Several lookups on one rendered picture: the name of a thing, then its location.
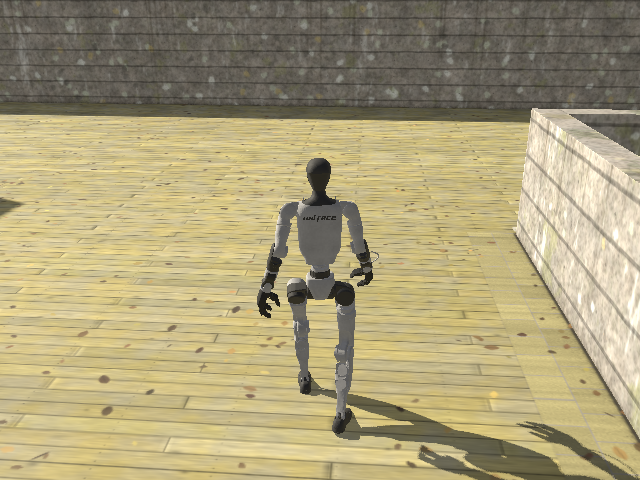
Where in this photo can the robot left hand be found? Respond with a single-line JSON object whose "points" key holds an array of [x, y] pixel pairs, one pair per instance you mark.
{"points": [[261, 302]]}

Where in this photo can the robot left forearm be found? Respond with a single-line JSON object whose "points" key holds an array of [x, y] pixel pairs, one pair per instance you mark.
{"points": [[271, 272]]}

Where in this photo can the humanoid robot head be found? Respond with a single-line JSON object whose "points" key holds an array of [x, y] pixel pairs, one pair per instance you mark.
{"points": [[318, 174]]}

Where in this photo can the right robot upper arm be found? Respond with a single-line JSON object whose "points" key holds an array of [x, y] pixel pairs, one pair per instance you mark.
{"points": [[350, 211]]}

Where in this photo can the left robot shin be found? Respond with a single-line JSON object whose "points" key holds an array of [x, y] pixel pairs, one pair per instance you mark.
{"points": [[302, 351]]}

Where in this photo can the robot right forearm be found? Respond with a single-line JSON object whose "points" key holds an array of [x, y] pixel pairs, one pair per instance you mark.
{"points": [[365, 260]]}

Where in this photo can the robot right hand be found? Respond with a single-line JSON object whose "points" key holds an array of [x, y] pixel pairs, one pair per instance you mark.
{"points": [[359, 272]]}

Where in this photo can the left robot upper arm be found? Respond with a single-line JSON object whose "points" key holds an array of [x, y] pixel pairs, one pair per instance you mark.
{"points": [[287, 212]]}

